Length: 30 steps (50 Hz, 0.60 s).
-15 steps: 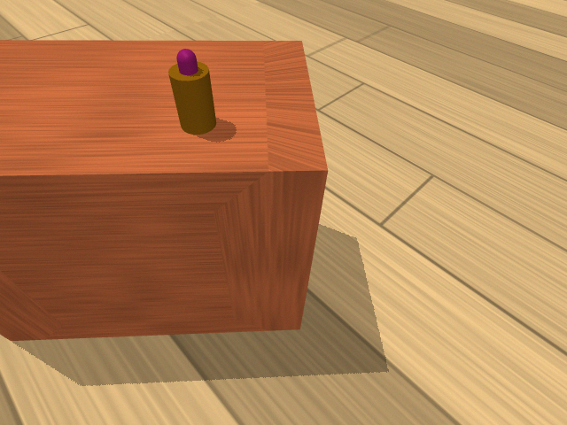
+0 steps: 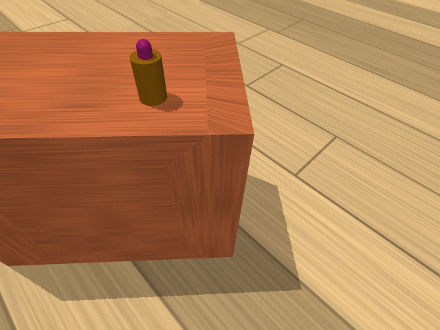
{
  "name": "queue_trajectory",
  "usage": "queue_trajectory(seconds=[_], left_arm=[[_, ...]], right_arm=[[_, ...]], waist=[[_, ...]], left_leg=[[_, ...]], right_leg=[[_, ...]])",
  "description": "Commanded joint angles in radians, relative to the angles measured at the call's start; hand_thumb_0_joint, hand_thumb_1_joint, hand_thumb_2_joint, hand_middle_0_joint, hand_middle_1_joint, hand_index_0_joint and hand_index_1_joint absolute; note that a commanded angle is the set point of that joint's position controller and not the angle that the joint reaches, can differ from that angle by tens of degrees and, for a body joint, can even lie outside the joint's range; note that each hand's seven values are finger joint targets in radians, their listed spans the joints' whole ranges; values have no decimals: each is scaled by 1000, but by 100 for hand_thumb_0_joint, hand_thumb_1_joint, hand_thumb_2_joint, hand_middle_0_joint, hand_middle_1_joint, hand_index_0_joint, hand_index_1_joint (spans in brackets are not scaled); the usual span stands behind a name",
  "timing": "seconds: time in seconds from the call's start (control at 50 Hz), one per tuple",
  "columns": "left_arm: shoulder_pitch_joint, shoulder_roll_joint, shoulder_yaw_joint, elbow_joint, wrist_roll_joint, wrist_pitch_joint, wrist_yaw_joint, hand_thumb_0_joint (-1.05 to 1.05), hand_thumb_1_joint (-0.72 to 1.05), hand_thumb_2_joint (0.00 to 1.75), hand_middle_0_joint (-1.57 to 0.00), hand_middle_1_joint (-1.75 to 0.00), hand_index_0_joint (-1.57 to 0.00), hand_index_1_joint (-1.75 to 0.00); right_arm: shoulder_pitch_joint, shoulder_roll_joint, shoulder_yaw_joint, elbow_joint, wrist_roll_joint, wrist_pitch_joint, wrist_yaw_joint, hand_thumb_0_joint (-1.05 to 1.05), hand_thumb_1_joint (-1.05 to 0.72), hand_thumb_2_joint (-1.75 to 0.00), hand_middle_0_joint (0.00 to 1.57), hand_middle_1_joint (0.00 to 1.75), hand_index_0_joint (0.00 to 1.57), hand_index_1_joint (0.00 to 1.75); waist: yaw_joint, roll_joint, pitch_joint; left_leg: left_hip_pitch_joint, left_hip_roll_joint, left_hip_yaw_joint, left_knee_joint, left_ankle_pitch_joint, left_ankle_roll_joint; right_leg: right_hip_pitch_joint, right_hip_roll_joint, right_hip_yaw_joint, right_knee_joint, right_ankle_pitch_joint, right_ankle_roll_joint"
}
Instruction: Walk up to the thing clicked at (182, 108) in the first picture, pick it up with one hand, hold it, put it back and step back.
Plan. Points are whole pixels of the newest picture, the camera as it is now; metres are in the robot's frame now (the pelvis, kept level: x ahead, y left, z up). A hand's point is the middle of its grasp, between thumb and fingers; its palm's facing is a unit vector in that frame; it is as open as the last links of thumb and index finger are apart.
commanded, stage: stand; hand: left
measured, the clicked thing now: (148, 71) +0.68 +0.19 +0.10
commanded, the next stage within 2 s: walk up in 0.82 s
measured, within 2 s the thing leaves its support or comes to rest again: neither
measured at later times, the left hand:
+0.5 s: hand out of the picture +0.08 +0.25 -0.16, palm faces -0.03 -0.94 -0.33, open 7.4 cm
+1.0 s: hand out of the picture +0.09 +0.25 -0.15, palm faces -0.02 -0.94 -0.35, open 7.4 cm
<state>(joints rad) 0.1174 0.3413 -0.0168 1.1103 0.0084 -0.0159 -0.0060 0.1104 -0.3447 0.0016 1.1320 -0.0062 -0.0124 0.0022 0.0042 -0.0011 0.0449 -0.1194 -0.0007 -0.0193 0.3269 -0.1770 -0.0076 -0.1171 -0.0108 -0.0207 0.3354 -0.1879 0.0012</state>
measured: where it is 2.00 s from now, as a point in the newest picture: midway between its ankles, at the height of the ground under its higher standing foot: outside the picture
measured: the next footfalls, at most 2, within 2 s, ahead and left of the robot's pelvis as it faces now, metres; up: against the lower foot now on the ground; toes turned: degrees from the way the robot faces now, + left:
right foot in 1.08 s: +0.14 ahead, -0.21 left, +0.00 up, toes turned -2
left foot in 1.44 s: +0.27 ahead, +0.06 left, +0.00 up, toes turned +5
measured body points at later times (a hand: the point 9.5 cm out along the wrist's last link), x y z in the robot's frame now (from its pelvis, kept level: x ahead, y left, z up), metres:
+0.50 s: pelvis +0.00 +0.00 +0.00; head +0.01 +0.00 +0.45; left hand +0.08 +0.30 -0.13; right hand +0.08 -0.30 -0.13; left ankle +0.00 +0.12 -0.75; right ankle +0.00 -0.12 -0.75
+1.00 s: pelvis +0.02 -0.03 -0.01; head +0.03 -0.02 +0.44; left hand +0.09 +0.30 -0.13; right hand +0.05 -0.34 -0.13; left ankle +0.00 +0.12 -0.75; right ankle +0.03 -0.16 -0.72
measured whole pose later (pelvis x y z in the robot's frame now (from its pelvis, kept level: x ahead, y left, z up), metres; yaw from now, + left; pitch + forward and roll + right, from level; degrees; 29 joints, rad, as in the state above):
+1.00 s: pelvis +0.02 -0.03 -0.01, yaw +0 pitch -2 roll +2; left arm 0.19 0.42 0.08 1.00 0.04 0.02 -0.08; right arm 0.26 -0.36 -0.06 1.03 -0.04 -0.06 0.01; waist 0.00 -0.04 0.05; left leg -0.12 0.00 -0.02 0.39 -0.26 0.01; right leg -0.35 -0.05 0.04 0.79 -0.44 -0.03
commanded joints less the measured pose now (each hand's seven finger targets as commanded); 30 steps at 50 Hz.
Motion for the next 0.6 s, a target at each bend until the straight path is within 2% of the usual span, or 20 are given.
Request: queue_trajectory(seconds=[0.0, 0.12, 0.22, 0.52, 0.58], left_arm=[[-37, 214, 45, -60, 2, -19, 17, 0, 90, 90, -20, -30, -20, -30], [-31, 212, 47, -55, 1, -19, 17, 0, 90, 90, -20, -30, -20, -30], [-36, 212, 47, -59, 1, -21, 19, 0, 90, 90, -20, -30, -20, -30], [-30, 215, 47, -55, 0, -20, 18, 0, 90, 90, -20, -30, -20, -30], [-28, 218, 47, -58, 1, -21, 18, 0, 90, 90, -20, -30, -20, -30]], right_arm=[[-37, -204, -35, -60, -1, -21, -12, 0, -90, -90, 20, 30, 20, 30], [-45, -209, -36, -59, 0, -21, -11, 0, -90, -90, 20, 30, 20, 30], [-42, -213, -38, -64, -1, -22, -12, 0, -90, -90, 20, 30, 20, 30], [-36, -211, -35, -64, -1, -19, -12, 0, -90, -90, 20, 30, 20, 30], [-34, -212, -37, -66, -1, -20, -12, 0, -90, -90, 20, 30, 20, 30]], waist=[[-4, 0, -76], [1, 4, -64], [-4, 7, -88], [-3, 8, -56], [-3, -2, -78]], left_leg=[[20, 124, -85, -41, 155, 28], [12, 125, -89, -51, 141, 30], [31, 128, -82, -39, 183, 30], [13, 126, -84, -54, 131, 28], [30, 128, -83, -52, 162, 28]], right_leg=[[18, -124, 99, -54, 138, -31], [20, -121, 96, -60, 126, -29], [34, -126, 99, -54, 180, -30], [21, -121, 99, -69, 129, -28], [27, -123, 97, -63, 154, -28]])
